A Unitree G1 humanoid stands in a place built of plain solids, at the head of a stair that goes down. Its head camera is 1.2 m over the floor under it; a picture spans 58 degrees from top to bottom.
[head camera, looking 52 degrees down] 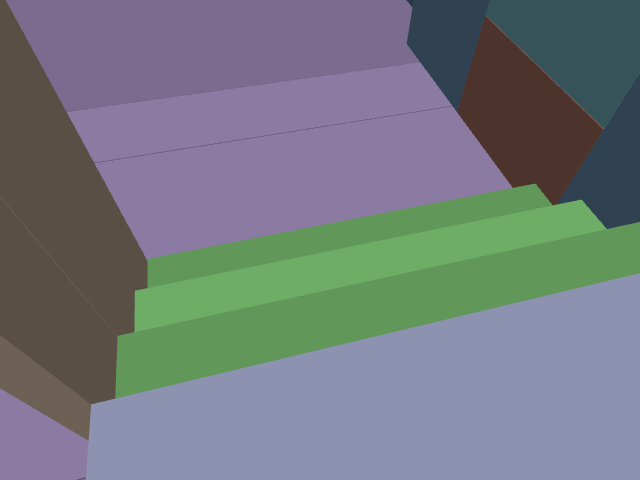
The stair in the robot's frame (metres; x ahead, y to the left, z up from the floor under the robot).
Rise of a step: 0.17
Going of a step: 0.29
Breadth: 2.10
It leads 14 degrees to the left of straight ahead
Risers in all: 4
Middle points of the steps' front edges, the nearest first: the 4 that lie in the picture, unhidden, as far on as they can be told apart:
0.63 -0.40 0.00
0.91 -0.32 -0.17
1.19 -0.25 -0.33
1.47 -0.18 -0.50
